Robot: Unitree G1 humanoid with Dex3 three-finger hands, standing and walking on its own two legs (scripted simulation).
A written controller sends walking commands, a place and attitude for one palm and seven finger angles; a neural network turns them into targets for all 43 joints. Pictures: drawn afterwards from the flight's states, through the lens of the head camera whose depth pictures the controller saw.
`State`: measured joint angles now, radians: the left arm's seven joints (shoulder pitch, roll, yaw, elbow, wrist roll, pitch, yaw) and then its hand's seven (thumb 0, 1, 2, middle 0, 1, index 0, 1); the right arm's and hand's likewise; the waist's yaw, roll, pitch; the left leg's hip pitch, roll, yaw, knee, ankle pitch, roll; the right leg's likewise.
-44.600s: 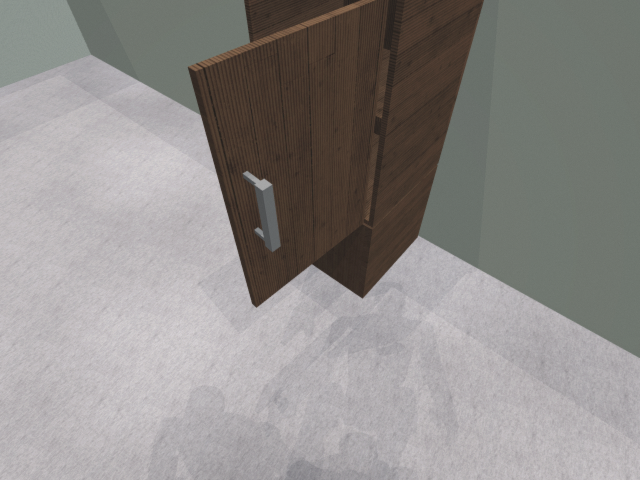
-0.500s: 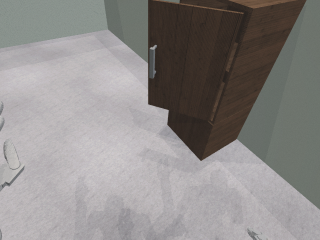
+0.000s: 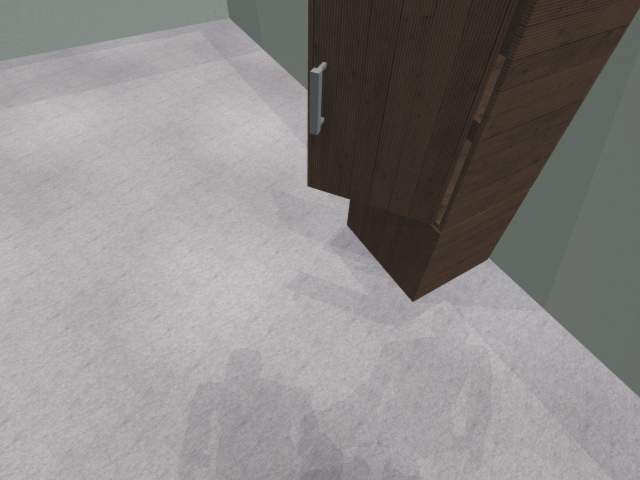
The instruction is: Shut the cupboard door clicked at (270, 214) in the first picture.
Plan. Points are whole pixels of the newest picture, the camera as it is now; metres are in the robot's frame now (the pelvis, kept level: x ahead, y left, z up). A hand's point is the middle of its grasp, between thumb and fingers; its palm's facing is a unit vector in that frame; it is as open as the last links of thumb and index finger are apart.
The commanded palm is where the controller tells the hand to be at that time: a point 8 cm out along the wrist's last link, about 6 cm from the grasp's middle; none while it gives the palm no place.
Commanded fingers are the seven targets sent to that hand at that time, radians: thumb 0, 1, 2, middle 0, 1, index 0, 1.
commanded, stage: let the arm hang, fingers relaxed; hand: left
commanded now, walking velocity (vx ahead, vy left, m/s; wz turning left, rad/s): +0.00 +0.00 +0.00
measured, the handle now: (318, 99) +0.93 +0.05 -0.03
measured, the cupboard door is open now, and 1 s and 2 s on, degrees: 36 36 36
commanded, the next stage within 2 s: look to check the result in 0.60 s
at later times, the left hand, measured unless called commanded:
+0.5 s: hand out of the picture -0.02 +0.16 -0.17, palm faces +0.01 -0.99 -0.14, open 7.4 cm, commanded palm none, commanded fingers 0.00 0.90 0.90 -0.20 -0.30 -0.20 -0.30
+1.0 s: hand out of the picture -0.01 +0.18 -0.17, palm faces -0.01 -0.98 -0.20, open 7.4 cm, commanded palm none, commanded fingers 0.00 0.90 0.90 -0.20 -0.30 -0.20 -0.30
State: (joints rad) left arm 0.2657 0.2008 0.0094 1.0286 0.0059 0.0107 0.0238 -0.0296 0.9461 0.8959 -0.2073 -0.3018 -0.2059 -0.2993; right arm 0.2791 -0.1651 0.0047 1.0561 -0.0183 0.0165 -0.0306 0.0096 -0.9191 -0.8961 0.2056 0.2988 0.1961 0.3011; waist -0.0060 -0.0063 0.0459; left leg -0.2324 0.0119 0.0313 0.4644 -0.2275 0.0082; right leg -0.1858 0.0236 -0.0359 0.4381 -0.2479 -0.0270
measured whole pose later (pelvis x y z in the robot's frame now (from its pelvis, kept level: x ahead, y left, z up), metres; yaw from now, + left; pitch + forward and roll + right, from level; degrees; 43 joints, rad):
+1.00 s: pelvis +0.00 +0.01 +0.00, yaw -2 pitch -2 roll +0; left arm 0.29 0.16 0.00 1.15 0.01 -0.01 0.03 0.00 0.90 0.90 -0.20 -0.30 -0.20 -0.30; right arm 0.30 -0.16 0.00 1.14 -0.01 0.00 -0.03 0.00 -0.90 -0.90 0.20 0.30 0.19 0.30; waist -0.01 0.00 0.03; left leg -0.17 0.00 0.06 0.39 -0.19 0.02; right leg -0.14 0.02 0.00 0.39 -0.22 -0.02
